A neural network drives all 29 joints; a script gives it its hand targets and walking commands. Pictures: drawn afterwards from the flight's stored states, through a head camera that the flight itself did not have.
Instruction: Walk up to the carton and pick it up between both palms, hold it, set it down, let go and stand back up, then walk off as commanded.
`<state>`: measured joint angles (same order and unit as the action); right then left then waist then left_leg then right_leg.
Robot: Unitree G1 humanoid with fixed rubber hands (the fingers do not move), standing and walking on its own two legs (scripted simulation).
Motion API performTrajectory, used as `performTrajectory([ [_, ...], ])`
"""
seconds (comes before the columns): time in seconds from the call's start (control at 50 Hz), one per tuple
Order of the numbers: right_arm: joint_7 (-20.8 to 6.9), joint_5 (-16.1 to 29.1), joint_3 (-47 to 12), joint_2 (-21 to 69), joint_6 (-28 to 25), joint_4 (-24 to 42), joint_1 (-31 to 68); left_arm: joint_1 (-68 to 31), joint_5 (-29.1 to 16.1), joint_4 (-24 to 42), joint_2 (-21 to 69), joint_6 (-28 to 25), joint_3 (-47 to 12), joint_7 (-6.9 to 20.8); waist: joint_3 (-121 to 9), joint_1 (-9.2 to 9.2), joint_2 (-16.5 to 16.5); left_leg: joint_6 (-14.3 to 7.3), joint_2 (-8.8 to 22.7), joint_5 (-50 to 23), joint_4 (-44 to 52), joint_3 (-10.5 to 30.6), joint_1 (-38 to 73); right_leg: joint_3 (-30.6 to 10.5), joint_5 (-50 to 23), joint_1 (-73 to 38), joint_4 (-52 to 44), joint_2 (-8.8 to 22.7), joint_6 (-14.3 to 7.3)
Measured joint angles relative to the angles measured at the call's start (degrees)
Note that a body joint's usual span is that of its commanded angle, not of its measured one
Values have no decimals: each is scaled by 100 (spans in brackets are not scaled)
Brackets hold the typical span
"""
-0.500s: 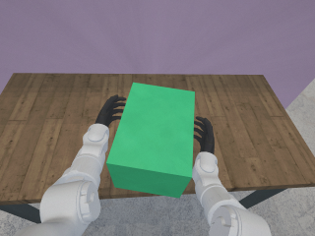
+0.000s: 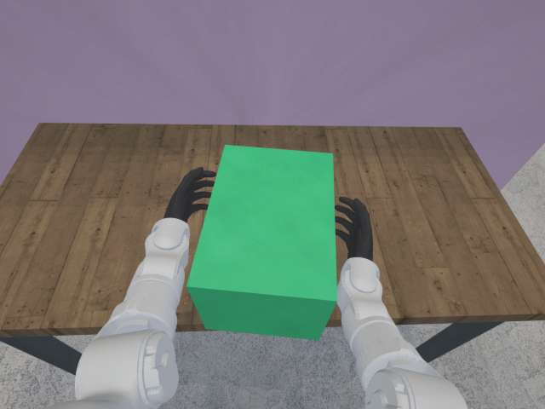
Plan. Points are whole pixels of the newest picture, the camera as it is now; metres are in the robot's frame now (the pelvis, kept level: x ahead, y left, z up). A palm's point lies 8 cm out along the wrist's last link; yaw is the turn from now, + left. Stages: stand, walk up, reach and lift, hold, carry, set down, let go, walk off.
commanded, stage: reach and lift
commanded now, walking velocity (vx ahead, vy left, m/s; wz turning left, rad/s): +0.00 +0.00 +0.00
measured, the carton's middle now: (270, 239) +0.39 +0.01 -0.02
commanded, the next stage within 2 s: hold in 1.80 s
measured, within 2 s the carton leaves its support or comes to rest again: neither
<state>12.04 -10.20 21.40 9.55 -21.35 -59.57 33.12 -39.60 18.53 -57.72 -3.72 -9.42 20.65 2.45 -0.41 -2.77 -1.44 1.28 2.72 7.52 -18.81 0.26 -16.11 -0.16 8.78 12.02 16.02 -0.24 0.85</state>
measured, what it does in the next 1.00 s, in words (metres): stands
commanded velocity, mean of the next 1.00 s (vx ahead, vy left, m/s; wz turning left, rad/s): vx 0.00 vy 0.00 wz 0.00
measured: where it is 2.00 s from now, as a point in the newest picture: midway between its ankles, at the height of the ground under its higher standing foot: outside the picture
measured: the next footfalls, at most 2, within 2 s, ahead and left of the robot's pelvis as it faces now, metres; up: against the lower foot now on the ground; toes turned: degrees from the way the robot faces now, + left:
none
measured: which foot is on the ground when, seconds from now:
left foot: down 0.00-1.00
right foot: down 0.00-1.00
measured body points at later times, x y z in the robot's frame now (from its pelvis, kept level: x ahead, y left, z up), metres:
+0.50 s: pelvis -0.01 +0.00 +0.00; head -0.03 +0.02 +0.45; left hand +0.39 +0.16 +0.11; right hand +0.36 -0.13 +0.09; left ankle +0.02 +0.14 -0.75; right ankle -0.01 -0.13 -0.75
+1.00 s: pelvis -0.01 -0.01 +0.00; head -0.04 +0.02 +0.45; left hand +0.37 +0.16 +0.13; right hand +0.36 -0.13 +0.11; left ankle +0.02 +0.14 -0.75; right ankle -0.01 -0.13 -0.75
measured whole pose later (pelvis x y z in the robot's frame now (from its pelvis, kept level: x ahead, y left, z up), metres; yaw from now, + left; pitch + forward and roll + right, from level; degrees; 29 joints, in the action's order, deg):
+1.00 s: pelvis -0.01 -0.01 +0.00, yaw +0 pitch -6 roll +0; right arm 9.9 3.1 5.5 4.8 3.2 -41.1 33.0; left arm -31.4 18.5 -19.3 2.2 24.5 19.2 2.1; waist 2.4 -2.8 -2.7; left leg 1.3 2.7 6.8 -16.5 0.2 -4.3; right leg -0.1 9.0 1.0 15.6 -0.2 0.5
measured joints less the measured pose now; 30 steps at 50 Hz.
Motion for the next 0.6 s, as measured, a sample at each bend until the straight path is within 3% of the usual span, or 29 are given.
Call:
performTrajectory([
  [0.18,-25,471,-490,-46,601,717,-7,127,0,724,23,438,-140,-65,-51,0,-2,1,0,-17,22,-1,175,0,-16,-171,-15,0,0],
  [0.38,-85,764,-837,-208,1377,1034,-8,336,-1,1504,208,1388,-141,-65,-50,0,-37,1,0,-25,63,-3,565,0,-16,-555,-42,0,0],
  [0.6,-173,805,-863,-257,1872,1193,-10,350,-1,2104,348,2276,-141,-18,56,0,-116,1,0,-59,130,-5,926,1,-16,-884,-43,0,-9],
])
